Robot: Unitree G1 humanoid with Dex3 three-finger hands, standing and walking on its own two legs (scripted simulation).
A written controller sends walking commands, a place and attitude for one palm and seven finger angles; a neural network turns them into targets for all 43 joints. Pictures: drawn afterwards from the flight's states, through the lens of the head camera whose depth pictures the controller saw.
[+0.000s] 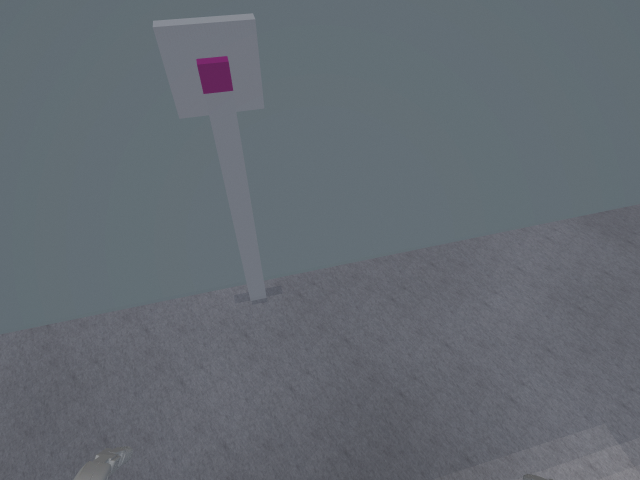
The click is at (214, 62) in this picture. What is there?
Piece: button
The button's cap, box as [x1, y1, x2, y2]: [196, 56, 232, 93]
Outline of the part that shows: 226,56 196,59 204,93 232,90 228,61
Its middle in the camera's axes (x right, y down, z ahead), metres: -0.21 -0.32 +0.75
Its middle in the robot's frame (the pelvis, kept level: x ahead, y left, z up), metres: +0.79 +0.25 +0.11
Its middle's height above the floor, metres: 0.88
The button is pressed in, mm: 0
